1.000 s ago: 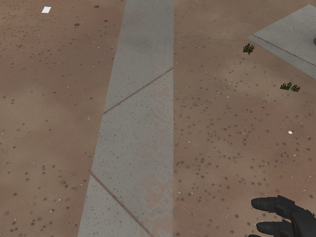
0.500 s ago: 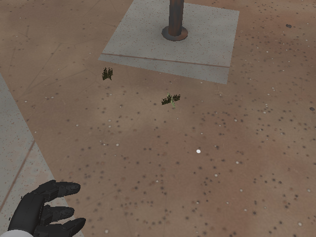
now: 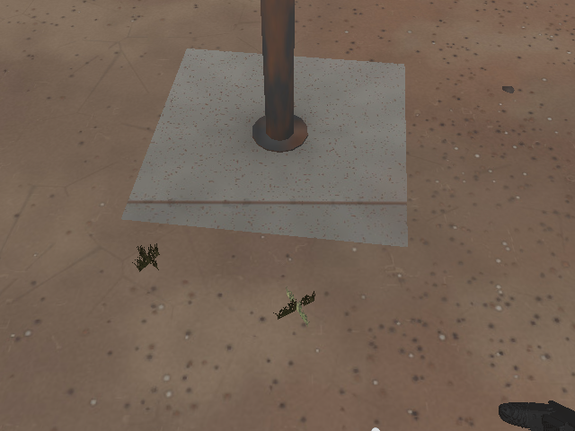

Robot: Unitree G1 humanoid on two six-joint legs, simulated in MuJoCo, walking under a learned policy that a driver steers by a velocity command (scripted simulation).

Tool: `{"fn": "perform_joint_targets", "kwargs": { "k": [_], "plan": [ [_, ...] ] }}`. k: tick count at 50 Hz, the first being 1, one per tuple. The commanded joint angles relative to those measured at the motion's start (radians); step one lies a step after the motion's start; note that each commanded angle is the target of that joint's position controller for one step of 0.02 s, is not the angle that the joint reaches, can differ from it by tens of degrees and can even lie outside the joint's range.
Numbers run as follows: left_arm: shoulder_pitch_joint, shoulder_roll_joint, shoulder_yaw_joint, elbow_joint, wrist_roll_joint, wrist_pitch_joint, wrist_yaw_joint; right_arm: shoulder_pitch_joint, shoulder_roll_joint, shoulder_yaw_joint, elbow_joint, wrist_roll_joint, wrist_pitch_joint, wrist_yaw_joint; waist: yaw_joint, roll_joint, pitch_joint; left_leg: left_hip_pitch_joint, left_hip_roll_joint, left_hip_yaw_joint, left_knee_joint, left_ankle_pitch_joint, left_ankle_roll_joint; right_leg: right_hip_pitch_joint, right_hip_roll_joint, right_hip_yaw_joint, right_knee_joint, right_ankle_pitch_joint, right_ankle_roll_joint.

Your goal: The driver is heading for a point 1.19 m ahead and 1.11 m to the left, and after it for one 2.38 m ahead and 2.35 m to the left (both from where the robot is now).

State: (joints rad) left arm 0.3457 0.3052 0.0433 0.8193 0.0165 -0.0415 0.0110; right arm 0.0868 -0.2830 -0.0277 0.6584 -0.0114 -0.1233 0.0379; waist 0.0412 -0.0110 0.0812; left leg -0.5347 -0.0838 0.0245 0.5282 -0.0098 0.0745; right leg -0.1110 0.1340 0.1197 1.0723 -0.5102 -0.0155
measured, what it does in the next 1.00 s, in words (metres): walks ahead, turning left: right foot, then left foot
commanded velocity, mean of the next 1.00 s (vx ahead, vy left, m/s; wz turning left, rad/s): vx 0.08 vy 0.00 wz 0.85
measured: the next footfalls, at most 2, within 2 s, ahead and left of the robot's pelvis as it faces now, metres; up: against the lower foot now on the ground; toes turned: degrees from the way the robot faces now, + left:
right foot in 0.54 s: +0.35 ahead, -0.06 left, +0.00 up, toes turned +39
left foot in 1.00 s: +0.14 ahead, +0.12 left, +0.00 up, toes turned +60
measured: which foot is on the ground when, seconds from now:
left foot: down 0.00-0.54, up 0.56-0.98, down 1.00-1.00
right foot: up 0.00-0.52, down 0.54-1.00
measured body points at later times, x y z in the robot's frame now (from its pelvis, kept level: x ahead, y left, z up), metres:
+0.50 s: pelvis +0.18 +0.00 +0.03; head +0.20 +0.02 +0.48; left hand +0.26 +0.33 -0.05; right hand +0.43 -0.23 -0.05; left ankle +0.17 +0.07 -0.71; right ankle +0.31 -0.09 -0.70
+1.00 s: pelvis +0.20 +0.01 +0.02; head +0.22 +0.06 +0.47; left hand +0.07 +0.31 -0.08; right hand +0.53 -0.03 -0.05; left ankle +0.12 +0.09 -0.70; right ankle +0.32 -0.09 -0.71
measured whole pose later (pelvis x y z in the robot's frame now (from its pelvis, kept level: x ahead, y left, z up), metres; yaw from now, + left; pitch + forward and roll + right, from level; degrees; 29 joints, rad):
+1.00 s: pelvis +0.20 +0.01 +0.02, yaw +54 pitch +1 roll -2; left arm 0.12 0.30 0.09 0.70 -0.02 0.01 0.01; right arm 0.17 -0.32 -0.08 0.56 0.03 0.09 0.02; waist 0.00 0.00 0.07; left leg -0.38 0.08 0.05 0.68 -0.28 -0.03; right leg -0.23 -0.12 -0.24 0.50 -0.27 0.04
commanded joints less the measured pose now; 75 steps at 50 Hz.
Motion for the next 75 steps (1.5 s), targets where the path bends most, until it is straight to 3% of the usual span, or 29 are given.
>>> {"fn": "perform_joint_targets", "kwargs": {
  "k": [1,2,5,9,12,15,21,25,26,27,28,29,30,32,35,43,48,50,51,52,53,55,56,63,69,72,73,74,75],
  "plan": [
    [0.016,0.142,0.014,-0.13,-0.018,-0.015,-0.013,0.147,-0.171,-0.066,-0.076,0.01,0.025,-0.005,-0.101,0.033,-0.4,0.767,0.388,-0.699,-0.155,0.143,0.247,-0.529,-0.066,0.065,0.458,0.058,0.046],
    [-0.079,0.145,0.019,-0.161,-0.009,-0.009,-0.006,0.101,-0.159,-0.056,-0.082,0.019,0.043,-0.01,-0.072,-0.072,-0.244,0.55,0.333,-0.629,-0.205,0.054,0.217,-0.544,-0.081,0.031,0.398,0.08,0.042],
    [-0.074,0.104,0.02,-0.188,0.007,0.013,0.015,0.072,-0.161,-0.06,-0.087,0.012,0.057,-0.017,0.006,0.003,-0.132,0.271,0.201,-0.493,-0.258,0.114,0.173,-0.464,-0.116,0.025,0.188,0.113,0.043],
    [-0.122,0.066,0.013,-0.203,0.015,0.019,0.039,0.11,-0.194,-0.078,-0.073,0.021,0.082,-0.046,0.0,0.044,-0.225,0.258,0.165,-0.453,-0.19,0.34,0.152,-0.466,-0.088,0.023,-0.005,0.181,0.096],
    [-0.201,0.08,0.022,-0.219,-0.002,0.032,0.046,0.11,-0.214,-0.088,-0.088,0.044,0.124,-0.079,-0.02,0.075,-0.243,0.289,0.139,-0.511,-0.191,0.046,0.082,-0.511,-0.075,0.061,-0.088,0.277,0.111],
    [-0.288,0.078,0.025,-0.234,-0.012,0.022,0.042,0.126,-0.203,-0.091,-0.095,0.043,0.154,-0.098,-0.054,0.125,-0.19,0.318,0.11,-0.561,-0.203,-0.176,0.045,-0.539,-0.065,0.087,-0.198,0.316,0.107],
    [-0.379,0.087,0.037,-0.236,-0.018,-0.03,0.018,0.155,-0.196,-0.109,-0.113,0.036,0.175,-0.1,-0.096,0.177,-0.168,0.439,0.107,-0.653,-0.128,-0.016,0.068,-0.464,-0.037,0.105,-0.418,0.29,0.09],
    [-0.311,0.111,0.057,-0.197,-0.029,-0.046,0.002,0.099,-0.182,-0.107,-0.151,0.047,0.178,-0.088,-0.054,0.175,-0.17,0.39,0.062,-0.7,-0.054,0.022,0.044,-0.219,-0.055,0.085,-0.692,0.377,0.067],
    [-0.29,0.116,0.062,-0.185,-0.03,-0.044,0.003,0.117,-0.15,-0.096,-0.15,0.053,0.18,-0.083,-0.054,0.096,-0.198,0.315,0.008,-0.646,0.041,-0.232,0.011,-0.073,-0.138,0.107,-0.785,0.505,0.032],
    [-0.31,0.15,0.066,-0.203,-0.017,-0.028,0.011,0.214,-0.086,-0.076,-0.134,0.043,0.181,-0.077,-0.112,-0.084,-0.262,0.173,-0.08,-0.501,0.236,-0.589,-0.032,0.11,-0.339,0.252,-0.721,0.698,-0.066],
    [-0.285,0.174,0.07,-0.209,0.023,-0.009,0.009,0.221,-0.148,-0.09,-0.167,0.052,0.176,-0.067,-0.115,-0.266,-0.255,0.008,-0.139,-0.343,0.423,-0.715,-0.079,0.116,-0.498,0.426,-0.717,0.841,-0.218],
    [-0.277,0.136,0.071,-0.219,0.018,-0.007,0.012,0.211,-0.248,-0.115,-0.151,0.041,0.169,-0.058,-0.089,-0.207,-0.234,-0.045,-0.053,-0.298,0.574,-0.632,-0.13,0.081,-0.529,0.433,-0.727,0.774,-0.258],
    [-0.309,0.097,0.061,-0.231,0.007,-0.001,0.019,0.2,-0.273,-0.126,-0.129,0.045,0.174,-0.056,-0.082,-0.139,-0.186,-0.063,-0.017,-0.271,0.628,-0.546,-0.15,0.042,-0.458,0.32,-0.719,0.668,-0.221],
    [-0.339,0.081,0.05,-0.245,-0.007,0.022,0.036,0.217,-0.231,-0.117,-0.107,0.041,0.195,-0.063,-0.079,-0.083,-0.132,-0.097,0.015,-0.208,0.753,-0.44,-0.171,-0.024,-0.377,0.182,-0.725,0.543,-0.17],
    [-0.315,0.089,0.046,-0.237,0.01,0.04,0.049,0.168,-0.165,-0.092,-0.14,0.049,0.193,-0.059,-0.052,-0.122,-0.1,-0.14,0.079,-0.091,0.746,-0.362,-0.188,-0.043,-0.336,0.043,-0.772,0.563,-0.184],
    [-0.283,0.146,0.077,-0.206,0.004,0.047,0.028,0.092,-0.114,-0.073,-0.172,0.033,0.182,-0.042,-0.018,-0.136,-0.165,-0.033,0.19,-0.018,0.444,-0.307,-0.183,0.031,-0.424,-0.116,-0.778,0.601,-0.209],
    [-0.276,0.167,0.097,-0.185,-0.036,0.031,-0.004,0.097,-0.127,-0.088,-0.169,0.037,0.209,-0.019,-0.042,-0.146,-0.166,0.134,0.163,0.046,0.18,-0.311,-0.105,0.03,-0.475,-0.192,-0.7,0.603,-0.147],
    [-0.248,0.131,0.093,-0.161,-0.053,0.029,-0.009,0.181,-0.145,-0.11,-0.136,0.036,0.212,-0.023,-0.089,-0.084,-0.18,0.323,0.115,0.047,-0.027,-0.168,-0.04,-0.052,-0.433,-0.268,-0.537,0.512,-0.054],
    [-0.202,0.087,0.084,-0.154,-0.034,0.029,-0.016,0.263,-0.243,-0.145,-0.117,0.037,0.206,-0.039,-0.104,0.124,-0.174,0.521,0.202,-0.146,-0.124,0.159,0.032,-0.266,-0.337,-0.34,-0.289,0.276,0.031],
    [-0.248,0.039,0.061,-0.241,0.009,0.025,-0.016,0.243,-0.389,-0.167,-0.146,0.021,0.19,-0.05,-0.056,0.429,-0.195,0.649,0.443,-0.587,-0.123,0.392,0.238,-0.633,-0.175,-0.295,-0.01,-0.171,0.115],
    [-0.35,0.093,0.073,-0.249,0.012,0.023,-0.003,0.231,-0.309,-0.15,-0.168,-0.012,0.157,-0.036,-0.145,0.253,-0.278,0.605,0.465,-0.579,-0.161,0.306,0.296,-0.665,-0.161,-0.1,0.146,-0.162,0.1],
    [-0.337,0.106,0.078,-0.224,-0.018,0.03,0.015,0.146,-0.235,-0.119,-0.148,0.005,0.129,-0.043,-0.085,0.139,-0.204,0.513,0.374,-0.406,-0.167,0.153,0.19,-0.655,-0.195,-0.064,0.134,0.017,0.055],
    [-0.308,0.121,0.081,-0.208,-0.01,0.036,0.024,0.093,-0.192,-0.101,-0.152,0.025,0.134,-0.052,-0.061,0.133,-0.189,0.475,0.349,-0.358,-0.157,0.162,0.155,-0.631,-0.205,-0.062,0.099,0.08,0.059],
    [-0.254,0.073,0.055,-0.177,-0.018,0.049,0.012,0.062,-0.166,-0.07,-0.125,0.005,0.138,-0.072,-0.05,0.145,-0.196,0.409,0.281,-0.272,-0.144,0.218,0.147,-0.464,-0.172,-0.089,-0.086,0.214,0.101],
    [-0.254,0.075,0.047,-0.186,-0.022,0.047,0.002,0.045,-0.156,-0.058,-0.093,0.0,0.145,-0.053,-0.073,0.167,-0.153,0.326,0.29,-0.335,-0.117,0.148,0.166,-0.302,-0.166,-0.099,-0.31,0.151,0.084],
    [-0.205,0.045,0.038,-0.175,-0.02,0.033,-0.007,0.016,-0.117,-0.041,-0.074,0.017,0.143,-0.05,-0.026,0.145,-0.146,0.296,0.25,-0.342,-0.072,0.107,0.124,-0.152,-0.152,-0.119,-0.58,0.306,0.054],
    [-0.191,0.05,0.035,-0.174,-0.004,0.026,-0.009,0.04,-0.091,-0.033,-0.063,0.014,0.137,-0.05,-0.02,0.11,-0.153,0.263,0.215,-0.336,-0.065,0.022,0.075,-0.057,-0.177,-0.084,-0.675,0.474,0.037],
    [-0.178,0.118,0.045,-0.186,0.012,0.022,-0.003,0.086,-0.067,-0.026,-0.059,-0.008,0.128,-0.05,-0.057,-0.011,-0.185,0.218,0.137,-0.28,0.012,-0.138,0.009,0.033,-0.297,0.027,-0.659,0.732,-0.003],
    [-0.219,0.131,0.044,-0.18,0.014,0.022,-0.003,0.154,-0.06,-0.029,-0.04,-0.01,0.12,-0.047,-0.122,-0.157,-0.193,0.218,0.06,-0.184,0.028,-0.313,-0.043,-0.003,-0.362,0.075,-0.635,0.769,-0.097]
  ]
}}
Velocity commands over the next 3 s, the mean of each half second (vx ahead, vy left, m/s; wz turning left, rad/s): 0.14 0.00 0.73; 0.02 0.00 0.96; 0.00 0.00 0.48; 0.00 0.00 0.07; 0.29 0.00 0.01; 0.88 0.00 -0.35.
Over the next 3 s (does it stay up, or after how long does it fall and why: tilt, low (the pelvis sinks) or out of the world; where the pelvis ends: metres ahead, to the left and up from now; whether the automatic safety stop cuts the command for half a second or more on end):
stays up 0.34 0.41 0.00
